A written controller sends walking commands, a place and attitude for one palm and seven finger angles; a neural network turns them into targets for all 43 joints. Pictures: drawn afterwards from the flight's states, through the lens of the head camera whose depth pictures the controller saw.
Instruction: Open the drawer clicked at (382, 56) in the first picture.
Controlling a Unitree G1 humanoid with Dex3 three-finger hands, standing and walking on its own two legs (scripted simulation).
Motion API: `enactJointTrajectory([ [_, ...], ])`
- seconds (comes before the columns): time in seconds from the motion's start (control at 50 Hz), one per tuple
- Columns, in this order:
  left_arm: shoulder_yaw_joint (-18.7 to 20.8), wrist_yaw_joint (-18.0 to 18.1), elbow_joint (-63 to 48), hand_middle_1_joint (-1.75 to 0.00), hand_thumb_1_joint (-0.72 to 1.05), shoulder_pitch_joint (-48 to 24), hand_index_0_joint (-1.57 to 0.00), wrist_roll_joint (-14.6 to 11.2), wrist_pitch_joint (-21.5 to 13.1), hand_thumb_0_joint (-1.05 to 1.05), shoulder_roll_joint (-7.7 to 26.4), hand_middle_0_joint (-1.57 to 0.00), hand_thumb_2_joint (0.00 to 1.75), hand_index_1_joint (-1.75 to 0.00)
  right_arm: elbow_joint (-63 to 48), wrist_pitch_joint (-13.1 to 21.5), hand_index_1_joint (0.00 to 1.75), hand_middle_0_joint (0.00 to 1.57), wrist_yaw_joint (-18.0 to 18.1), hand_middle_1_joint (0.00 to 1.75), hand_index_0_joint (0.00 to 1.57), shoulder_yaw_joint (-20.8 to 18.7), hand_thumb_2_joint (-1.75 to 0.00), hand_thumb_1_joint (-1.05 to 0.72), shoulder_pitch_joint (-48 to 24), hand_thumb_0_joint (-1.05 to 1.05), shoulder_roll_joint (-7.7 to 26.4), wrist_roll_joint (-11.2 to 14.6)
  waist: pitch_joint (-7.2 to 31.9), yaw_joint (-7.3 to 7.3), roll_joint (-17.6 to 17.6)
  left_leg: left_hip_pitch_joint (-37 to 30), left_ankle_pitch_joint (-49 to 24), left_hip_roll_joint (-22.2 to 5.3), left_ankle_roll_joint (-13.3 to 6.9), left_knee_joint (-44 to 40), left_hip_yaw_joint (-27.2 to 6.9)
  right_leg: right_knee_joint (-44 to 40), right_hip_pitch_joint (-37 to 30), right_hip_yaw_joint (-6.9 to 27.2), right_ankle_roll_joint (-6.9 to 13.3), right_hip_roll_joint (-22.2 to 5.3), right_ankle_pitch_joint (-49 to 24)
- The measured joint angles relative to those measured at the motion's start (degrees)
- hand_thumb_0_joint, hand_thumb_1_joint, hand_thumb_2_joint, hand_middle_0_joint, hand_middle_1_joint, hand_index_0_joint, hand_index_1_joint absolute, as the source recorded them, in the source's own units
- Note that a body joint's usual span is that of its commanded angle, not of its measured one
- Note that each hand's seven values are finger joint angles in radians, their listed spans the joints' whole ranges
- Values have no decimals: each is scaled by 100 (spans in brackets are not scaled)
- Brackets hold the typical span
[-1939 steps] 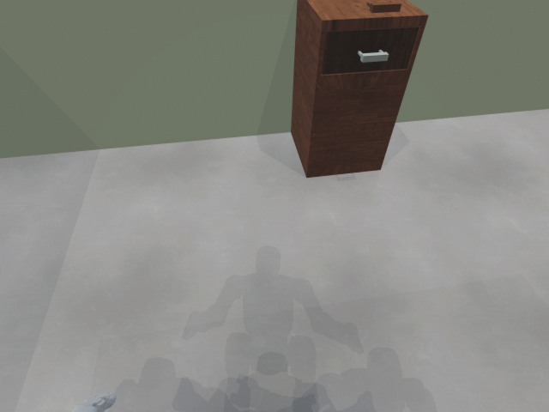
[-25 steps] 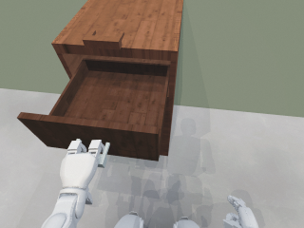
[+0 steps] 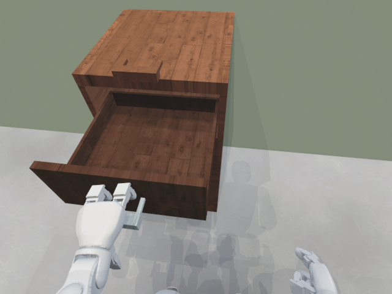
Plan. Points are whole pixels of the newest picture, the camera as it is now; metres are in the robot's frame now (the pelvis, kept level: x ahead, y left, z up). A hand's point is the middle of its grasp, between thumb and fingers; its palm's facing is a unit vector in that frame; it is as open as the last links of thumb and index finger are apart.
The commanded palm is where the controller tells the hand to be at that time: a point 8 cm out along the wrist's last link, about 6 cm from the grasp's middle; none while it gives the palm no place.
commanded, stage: lift the hand off the handle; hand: left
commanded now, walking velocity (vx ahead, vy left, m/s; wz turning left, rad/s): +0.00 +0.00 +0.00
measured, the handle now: (119, 209) +0.30 +0.20 -0.03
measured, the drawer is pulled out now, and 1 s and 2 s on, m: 0.29 0.29 0.29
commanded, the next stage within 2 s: draw the hand back to the body in 1.68 s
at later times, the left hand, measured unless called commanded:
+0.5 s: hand (110, 220) +0.25 +0.19 +0.02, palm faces +0.04 -0.11 -0.99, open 13.7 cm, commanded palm +0.23 +0.19 +0.08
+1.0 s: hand (104, 216) +0.25 +0.19 +0.06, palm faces +0.04 -0.12 -0.99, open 13.8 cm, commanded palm +0.22 +0.19 +0.12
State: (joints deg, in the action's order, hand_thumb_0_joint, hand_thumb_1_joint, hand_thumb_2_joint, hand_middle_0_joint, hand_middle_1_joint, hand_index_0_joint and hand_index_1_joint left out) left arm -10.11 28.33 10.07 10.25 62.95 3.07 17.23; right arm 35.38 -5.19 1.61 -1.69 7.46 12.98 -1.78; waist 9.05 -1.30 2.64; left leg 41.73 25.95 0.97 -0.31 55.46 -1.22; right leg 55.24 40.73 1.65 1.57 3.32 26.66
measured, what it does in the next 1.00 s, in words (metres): stands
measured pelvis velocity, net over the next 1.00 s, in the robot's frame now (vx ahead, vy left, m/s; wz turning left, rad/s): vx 0.01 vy -0.02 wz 0.00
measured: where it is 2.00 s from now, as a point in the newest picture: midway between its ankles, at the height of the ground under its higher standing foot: outside the picture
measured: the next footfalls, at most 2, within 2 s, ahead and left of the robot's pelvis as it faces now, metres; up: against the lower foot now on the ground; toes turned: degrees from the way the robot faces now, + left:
none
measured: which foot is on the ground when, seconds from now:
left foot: down 0.00-1.00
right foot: down 0.00-1.00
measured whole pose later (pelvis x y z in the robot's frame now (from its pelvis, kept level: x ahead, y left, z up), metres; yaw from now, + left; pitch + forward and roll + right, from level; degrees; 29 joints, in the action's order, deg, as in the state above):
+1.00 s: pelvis +0.01 -0.02 +0.03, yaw +0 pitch +6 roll +1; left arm -8.2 17.1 -4.2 16.5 58.2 3.3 20.8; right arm 34.7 -5.3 1.0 -0.3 6.5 13.3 -0.9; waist 6.4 -3.5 3.5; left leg 26.9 21.8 0.6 0.8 42.6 -1.3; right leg 44.4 27.0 2.1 2.7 3.3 23.3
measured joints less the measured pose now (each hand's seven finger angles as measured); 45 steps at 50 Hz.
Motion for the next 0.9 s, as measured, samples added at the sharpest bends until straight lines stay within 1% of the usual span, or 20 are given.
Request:
enactJointTrajectory([
  [0.06,-82,-72,-11,-120,-49,9,-34,-25,115,0,-28,-32,30,-120,-18,-33,30,20,-17,30,20,45,-89,-91,-32,1,-26,26,-17,-23,25,-137,-16,8,-5,-103,7,-92,-132,11,-4,-11,-11],
  [0.12,-117,-190,-19,-120,-49,0,-35,-38,159,0,-15,-32,30,-121,-40,-52,30,20,-16,30,20,98,-89,-91,-53,1,-69,44,-42,-54,15,-267,-45,14,-3,-217,16,-180,-248,25,-1,-19,-28],
  [0.26,-86,-426,-183,-120,-49,52,-36,-110,92,0,84,-32,30,-122,-84,-42,30,20,-5,30,20,160,-89,-91,-86,1,-121,41,-116,-94,1,-506,-95,5,21,-427,-12,-380,-487,6,27,-15,-70],
  [0.4,30,-465,-614,-120,-49,334,-36,-159,-50,0,129,-32,30,-121,-99,-17,30,20,-50,30,20,123,-89,-91,-80,1,-83,26,-110,-133,11,-687,-105,-15,40,-573,6,-504,-647,30,48,1,-82],
  [0.52,42,-502,-873,-120,-49,527,-34,-166,17,0,134,-32,30,-120,-110,-28,30,20,-112,30,20,100,-89,-91,-81,1,-26,48,-121,-152,25,-847,-129,-20,55,-690,21,-583,-784,49,62,3,-93],
  [0.62,-16,-611,-977,-120,-49,494,-33,-176,90,0,151,-32,30,-120,-114,-41,30,20,-113,30,20,98,-89,-91,-96,1,-7,49,-170,-170,38,-968,-176,-16,71,-790,3,-658,-900,34,81,-2,-122],
  [0.72,11,-736,-1021,-120,-49,454,-33,-219,71,0,220,-32,30,-120,-92,-39,30,20,-83,30,20,140,-89,-91,-124,1,-26,63,-198,-175,45,-1105,-236,-26,90,-921,13,-750,-1013,48,97,5,-169],
  [0.9,236,-994,-1222,-120,-49,526,-33,-433,60,0,387,-32,30,-120,-57,-14,30,20,-46,30,20,163,-89,-91,-111,1,-22,87,-244,-194,56,-1370,-363,-46,117,-1187,5,-986,-1261,49,121,17,-284],
])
